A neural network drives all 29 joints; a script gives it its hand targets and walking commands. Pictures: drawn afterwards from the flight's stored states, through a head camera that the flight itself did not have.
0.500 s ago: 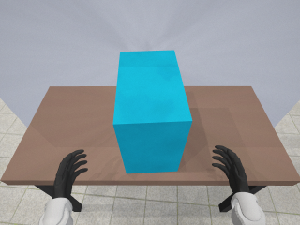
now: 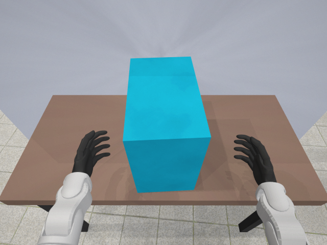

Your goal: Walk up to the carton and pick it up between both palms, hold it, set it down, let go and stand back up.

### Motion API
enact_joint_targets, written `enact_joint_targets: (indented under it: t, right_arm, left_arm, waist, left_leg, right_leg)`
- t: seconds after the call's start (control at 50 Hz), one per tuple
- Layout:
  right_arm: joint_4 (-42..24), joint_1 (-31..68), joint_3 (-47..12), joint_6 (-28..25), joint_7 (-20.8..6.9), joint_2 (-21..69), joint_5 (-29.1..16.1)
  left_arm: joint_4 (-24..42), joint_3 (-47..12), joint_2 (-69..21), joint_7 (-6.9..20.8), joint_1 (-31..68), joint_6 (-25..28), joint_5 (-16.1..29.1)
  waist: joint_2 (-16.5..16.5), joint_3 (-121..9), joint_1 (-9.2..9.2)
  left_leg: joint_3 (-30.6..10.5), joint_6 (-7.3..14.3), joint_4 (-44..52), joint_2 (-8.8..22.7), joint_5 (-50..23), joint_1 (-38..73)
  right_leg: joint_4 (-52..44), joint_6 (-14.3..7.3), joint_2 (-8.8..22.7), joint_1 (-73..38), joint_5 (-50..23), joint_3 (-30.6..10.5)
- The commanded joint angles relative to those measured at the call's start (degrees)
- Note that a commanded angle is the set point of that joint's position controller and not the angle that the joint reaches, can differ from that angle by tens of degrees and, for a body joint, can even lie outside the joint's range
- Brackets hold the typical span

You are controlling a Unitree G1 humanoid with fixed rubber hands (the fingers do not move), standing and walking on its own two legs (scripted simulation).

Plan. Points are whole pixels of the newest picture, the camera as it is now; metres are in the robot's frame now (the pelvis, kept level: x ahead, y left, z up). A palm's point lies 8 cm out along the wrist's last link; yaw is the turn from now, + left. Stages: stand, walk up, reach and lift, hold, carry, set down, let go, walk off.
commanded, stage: reach and lift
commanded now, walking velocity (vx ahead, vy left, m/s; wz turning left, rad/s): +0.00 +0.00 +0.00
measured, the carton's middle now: (163, 126) +0.44 +0.00 +0.01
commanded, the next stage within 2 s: none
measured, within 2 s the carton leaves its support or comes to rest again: neither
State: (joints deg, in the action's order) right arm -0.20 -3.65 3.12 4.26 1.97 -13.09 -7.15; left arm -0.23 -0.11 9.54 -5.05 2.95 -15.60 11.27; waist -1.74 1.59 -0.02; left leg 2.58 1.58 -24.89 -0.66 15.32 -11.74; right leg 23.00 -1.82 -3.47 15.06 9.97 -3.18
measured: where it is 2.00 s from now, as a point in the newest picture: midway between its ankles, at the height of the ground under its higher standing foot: outside the picture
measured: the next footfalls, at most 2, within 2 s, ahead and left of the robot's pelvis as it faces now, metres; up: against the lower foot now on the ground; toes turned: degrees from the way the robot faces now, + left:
none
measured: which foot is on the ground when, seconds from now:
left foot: down 0.00-1.00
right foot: down 0.00-1.00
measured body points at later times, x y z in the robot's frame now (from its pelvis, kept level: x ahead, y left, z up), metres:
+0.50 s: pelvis -0.02 +0.00 +0.00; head +0.01 -0.01 +0.45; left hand +0.37 +0.16 +0.11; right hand +0.35 -0.22 +0.10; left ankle -0.03 +0.09 -0.74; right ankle +0.02 -0.11 -0.74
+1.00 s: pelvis -0.02 +0.00 +0.00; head +0.00 -0.01 +0.45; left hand +0.43 +0.18 +0.16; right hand +0.42 -0.20 +0.15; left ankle -0.03 +0.09 -0.74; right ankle +0.02 -0.11 -0.74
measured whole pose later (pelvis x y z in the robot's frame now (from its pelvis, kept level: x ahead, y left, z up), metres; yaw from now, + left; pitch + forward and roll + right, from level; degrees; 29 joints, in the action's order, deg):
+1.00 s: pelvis -0.02 +0.00 +0.00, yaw +0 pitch +1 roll +0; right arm 40.2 45.9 3.1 17.6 2.7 -16.0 -10.5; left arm -45.1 -0.1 16.1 -7.7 52.3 -24.7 11.8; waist -1.3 -0.1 0.0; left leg 2.6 1.6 -24.1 -0.6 13.6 -11.8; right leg 22.0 -1.8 -3.5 15.0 8.1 -3.2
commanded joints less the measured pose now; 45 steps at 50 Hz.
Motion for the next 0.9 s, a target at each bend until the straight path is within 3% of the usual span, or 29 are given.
enact_joint_targets:
  t: [0.0, 0.16, 0.34, 0.58, 0.88]
  right_arm:
    - [-9.5, 21.4, -0.3, 0.9, 1.2, -7.2, -8.6]
    - [-3.1, 32.4, 0.9, 5.5, 1.5, -8.8, -9.8]
    - [3.2, 47.6, 1.9, 8.0, 1.1, -10.5, -10.3]
    - [17.0, 65.4, 1.4, 10.8, 0.2, -11.0, -10.9]
    - [30.1, 83.5, 1.6, 11.3, 1.1, -11.4, -11.1]
  left_arm:
    - [12.1, 6.0, 6.4, 0.5, 18.3, -2.3, -1.9]
    - [9.3, 8.6, 7.6, 0.6, 29.1, -7.6, -2.8]
    - [0.8, 10.8, 9.4, 0.0, 41.8, -11.1, -3.0]
    - [-13.1, 10.1, 13.0, -2.4, 61.2, -10.5, -1.3]
    - [-32.7, 7.1, 16.7, -3.3, 80.2, -6.3, 2.2]
  waist:
    - [3.4, -23.0, 2.48]
    - [3.3, -25.4, 2.09]
    - [4.7, -28.3, 2.59]
    - [5.5, -32.2, 3.54]
    - [5.7, -37.7, 3.40]
  left_leg:
    - [-1.5, -3.6, 6.3, 1.2, -27.1, 7.5]
    - [-1.1, -3.3, 6.7, 1.2, -26.6, 6.9]
    - [-0.8, -2.1, 7.6, 1.1, -22.6, 2.8]
    - [-1.1, -1.2, 8.7, 1.8, -14.5, -3.4]
    - [-1.9, -1.7, 6.4, 1.8, -13.6, -6.5]
  right_leg:
    - [-2.8, 0.3, 1.4, -19.6, -23.6, -2.0]
    - [-2.4, 0.4, 1.4, -20.6, -23.9, -2.0]
    - [-1.8, 0.8, 1.6, -21.2, -22.4, -1.5]
    - [-1.5, 1.1, 2.0, -19.2, -17.0, -1.0]
    - [-0.1, 1.6, 2.4, -18.2, -20.9, 0.3]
